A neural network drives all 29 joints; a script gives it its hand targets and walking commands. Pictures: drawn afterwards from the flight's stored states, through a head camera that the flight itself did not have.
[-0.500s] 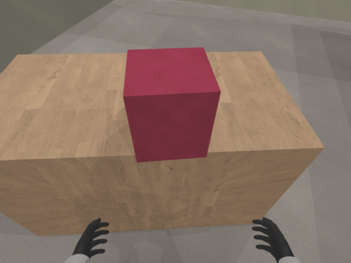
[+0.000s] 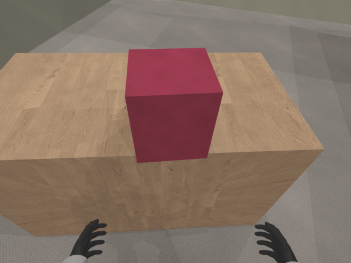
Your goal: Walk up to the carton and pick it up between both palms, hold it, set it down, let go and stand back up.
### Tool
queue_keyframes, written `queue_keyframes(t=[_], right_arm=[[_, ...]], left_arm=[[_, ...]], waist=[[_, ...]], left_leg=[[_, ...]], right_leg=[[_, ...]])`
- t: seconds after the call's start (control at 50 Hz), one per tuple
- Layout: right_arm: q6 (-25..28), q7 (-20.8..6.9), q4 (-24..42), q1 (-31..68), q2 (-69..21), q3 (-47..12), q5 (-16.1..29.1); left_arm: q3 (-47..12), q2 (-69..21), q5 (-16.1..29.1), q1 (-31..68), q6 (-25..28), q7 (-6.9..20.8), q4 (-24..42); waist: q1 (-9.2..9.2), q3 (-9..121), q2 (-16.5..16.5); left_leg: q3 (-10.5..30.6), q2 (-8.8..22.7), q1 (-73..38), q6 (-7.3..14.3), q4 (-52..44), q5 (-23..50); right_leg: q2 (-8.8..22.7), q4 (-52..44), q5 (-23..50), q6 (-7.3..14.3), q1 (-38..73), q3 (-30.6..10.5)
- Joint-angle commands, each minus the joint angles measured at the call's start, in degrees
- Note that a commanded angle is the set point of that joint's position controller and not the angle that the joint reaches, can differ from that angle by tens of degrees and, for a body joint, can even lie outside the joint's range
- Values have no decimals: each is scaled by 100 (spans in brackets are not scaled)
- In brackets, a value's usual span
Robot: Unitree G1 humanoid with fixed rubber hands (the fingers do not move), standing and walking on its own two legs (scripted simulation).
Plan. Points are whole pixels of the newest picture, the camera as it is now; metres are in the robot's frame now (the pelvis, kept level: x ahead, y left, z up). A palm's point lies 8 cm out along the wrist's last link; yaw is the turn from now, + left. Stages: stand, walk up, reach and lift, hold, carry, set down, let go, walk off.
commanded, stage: let go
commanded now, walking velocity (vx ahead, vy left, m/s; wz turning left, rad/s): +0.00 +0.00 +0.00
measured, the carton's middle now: (170, 107) +0.51 +0.04 +0.06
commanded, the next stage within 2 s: stand in 0.16 s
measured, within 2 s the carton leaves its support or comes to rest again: neither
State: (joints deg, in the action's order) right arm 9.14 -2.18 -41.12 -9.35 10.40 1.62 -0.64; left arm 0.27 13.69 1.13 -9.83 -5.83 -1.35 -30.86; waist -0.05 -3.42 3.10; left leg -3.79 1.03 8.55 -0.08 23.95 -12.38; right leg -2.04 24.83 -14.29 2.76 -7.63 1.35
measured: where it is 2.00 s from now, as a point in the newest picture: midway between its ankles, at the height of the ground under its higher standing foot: outside the picture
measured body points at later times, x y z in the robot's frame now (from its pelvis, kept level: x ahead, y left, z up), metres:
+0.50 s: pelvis +0.02 +0.01 -0.01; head +0.04 +0.01 +0.44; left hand +0.15 +0.25 -0.12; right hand +0.11 -0.25 -0.13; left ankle +0.01 +0.12 -0.74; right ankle -0.01 -0.09 -0.74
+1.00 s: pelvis +0.02 +0.01 -0.01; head +0.03 +0.01 +0.44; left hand +0.15 +0.23 -0.12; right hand +0.05 -0.25 -0.14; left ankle +0.01 +0.12 -0.74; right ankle -0.01 -0.09 -0.74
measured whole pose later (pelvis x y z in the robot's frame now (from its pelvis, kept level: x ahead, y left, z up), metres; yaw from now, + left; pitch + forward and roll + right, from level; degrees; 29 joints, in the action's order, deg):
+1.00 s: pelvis +0.02 +0.01 -0.01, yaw -6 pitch +2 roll +1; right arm -1.6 0.6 -46.7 -18.6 12.3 2.8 -1.8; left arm 1.2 11.1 -2.1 -17.9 1.1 -1.4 -38.4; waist 1.1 1.5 0.8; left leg -9.2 2.4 14.5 0.7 31.1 -18.1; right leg -3.2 33.2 -18.5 2.2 -16.2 -4.0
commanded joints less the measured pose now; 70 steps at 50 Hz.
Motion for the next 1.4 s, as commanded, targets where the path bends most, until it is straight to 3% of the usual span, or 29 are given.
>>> queue_keyframes(t=[0.0,0.16,0.18,0.2,0.22,0.26,0.34,0.36,0.42,0.46,0.54,0.56,0.58,0.62,0.64,0.72,0.78,0.84,0.88,0.94,0.96,0.98,1.0,1.06,1.08,1.14,1.3,1.36,1.38], right_arm=[[149,13,398,284,692,156,51],[199,-7,397,329,777,191,36],[-397,120,49,-448,966,274,-143],[-671,162,115,-428,998,265,-216],[-823,197,219,-315,1104,347,-229],[-914,219,321,-190,992,322,-165],[-915,165,288,-288,1007,289,-169],[-920,157,233,-298,1028,298,-174],[-893,115,79,-540,958,275,-128],[-898,155,66,-586,954,308,-151],[-955,233,77,-603,1013,298,-154],[-966,230,30,-703,918,269,-139],[-967,215,-35,-759,965,259,-132],[-991,246,-92,-934,921,292,-139],[-994,258,-103,-922,940,271,-131],[-1006,308,-107,-947,956,273,-116],[-1015,288,-26,-896,916,278,-122],[-1014,279,-254,-1174,928,304,-149],[-1000,291,-220,-1068,982,320,-129],[-1004,301,-285,-1213,797,276,-89],[-1022,297,-288,-966,846,301,-96],[-1023,295,-255,-1088,809,304,-120],[-1044,323,-342,-1163,812,294,-119],[-1011,332,-288,-1146,858,295,-107],[-1003,366,-287,-1072,806,275,-129],[-987,363,-433,-1175,832,289,-98],[-1081,353,-486,-1118,725,298,-91],[-1030,346,-746,-1313,752,309,-100],[-1030,358,-779,-1504,674,299,-93]], left_arm=[[172,592,-27,247,103,15,514],[137,618,5,245,212,-11,540],[287,679,-544,-388,555,84,179],[286,620,-515,-645,679,143,20],[252,573,-487,-762,701,193,-35],[213,486,-409,-351,838,253,154],[213,510,-397,-472,919,189,36],[205,423,-369,-684,935,183,7],[249,564,-339,-617,947,145,-39],[248,607,-350,-690,942,100,-99],[238,542,-350,-774,864,74,-146],[236,499,-341,-827,855,63,-168],[244,489,-319,-895,846,59,-170],[240,512,-309,-1107,820,24,-280],[209,363,-298,-1100,819,20,-280],[215,388,-347,-970,801,-20,-273],[201,351,-320,-786,770,-3,-313],[268,396,-310,-969,795,-24,-310],[248,297,-304,-952,778,-23,-339],[270,438,-326,-1116,751,-30,-495],[271,431,-319,-1047,743,-29,-432],[268,348,-332,-900,749,-34,-409],[251,302,-327,-853,754,-44,-397],[260,318,-342,-802,734,-22,-460],[263,225,-318,-905,743,-14,-517],[259,304,-327,-1273,750,-51,-670],[273,338,-326,-969,744,-51,-802],[254,180,-297,-1019,801,-92,-854],[262,240,-282,-942,779,-101,-913]], waist=[[12,447,-377],[3,544,-361],[-14,642,-942],[-62,523,-814],[-42,290,-905],[-9,359,-747],[94,713,284],[-42,767,83],[93,1004,-175],[97,929,-181],[66,649,-407],[8,701,-239],[26,620,-461],[24,611,-261],[30,451,-490],[41,386,-347],[141,492,155],[108,462,-23],[105,390,-3],[126,599,-85],[44,363,-465],[136,280,-199],[179,196,-499],[157,414,-263],[82,354,-571],[12,602,-491],[148,240,226],[151,143,-317],[232,363,-130]], left_leg=[[175,22,-998,-62,-140,981],[199,61,-924,-82,-133,1142],[741,851,-384,188,-95,1434],[853,1033,14,387,-149,868],[699,942,390,311,-340,-421],[615,727,761,294,-274,-343],[478,680,84,349,356,530],[480,645,70,327,333,485],[332,604,-23,296,456,669],[351,636,25,311,490,1049],[351,662,297,386,365,645],[352,654,226,413,392,727],[364,639,322,389,384,809],[280,648,29,370,424,754],[267,649,97,323,400,698],[309,675,279,425,274,343],[228,590,310,409,310,71],[130,524,72,283,406,256],[289,703,133,398,295,611],[196,616,138,378,161,-39],[136,570,135,317,149,-54],[191,653,247,312,142,119],[116,564,387,283,115,-43],[337,752,146,373,10,51],[484,904,217,484,-179,99],[373,920,-14,497,-63,606],[70,541,-154,289,208,31],[70,638,-193,309,178,561],[135,663,-227,329,106,626]], right_leg=[[319,-689,915,-64,-907,-219],[248,-652,1050,-45,-716,-165],[444,-59,875,-134,-743,-581],[424,10,468,-190,-671,-605],[407,-44,173,-209,-736,-634],[552,9,1072,-43,-532,-850],[605,115,1934,58,-1035,-956],[673,41,1734,82,-1007,-1106],[624,232,1934,93,-953,-1090],[635,319,2220,122,-939,-1090],[509,303,1434,111,-1107,-1038],[530,386,1679,100,-1118,-1053],[582,387,1828,95,-1048,-1064],[530,354,1615,160,-1365,-1168],[521,341,1725,125,-1347,-1166],[497,299,1267,120,-1359,-1179],[493,241,1334,128,-1360,-1266],[602,132,1459,177,-1348,-1412],[444,258,1534,134,-1357,-1253],[444,207,1009,130,-1231,-1269],[465,106,960,113,-1429,-1328],[480,207,1098,132,-1272,-1270],[484,134,1082,116,-1290,-1325],[360,254,969,125,-1297,-1169],[299,349,863,66,-1248,-1076],[363,363,1150,48,-1013,-1108],[562,-234,982,225,-1554,-1577],[575,-74,1589,226,-1398,-1518],[531,59,1598,219,-1185,-1399]])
